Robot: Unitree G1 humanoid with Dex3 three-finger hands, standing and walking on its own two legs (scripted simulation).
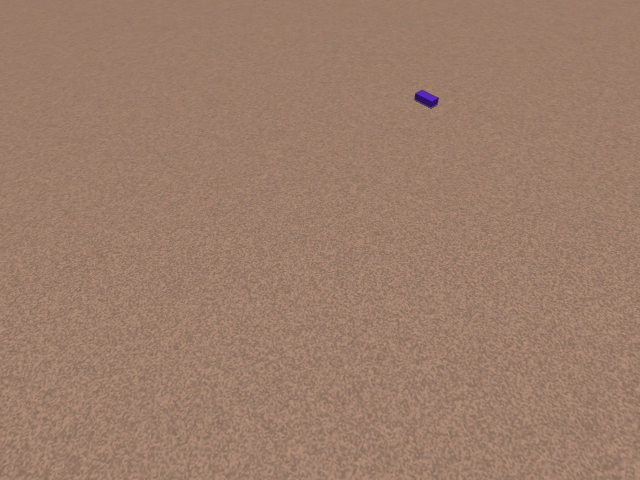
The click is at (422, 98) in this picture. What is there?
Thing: flat box
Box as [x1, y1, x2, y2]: [415, 90, 438, 106]
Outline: 415,93 415,99 429,106 437,103 437,97 423,90
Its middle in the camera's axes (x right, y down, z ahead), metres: +0.61 -0.84 +2.31
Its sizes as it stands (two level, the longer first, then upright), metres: 0.126 0.061 0.037
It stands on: the floor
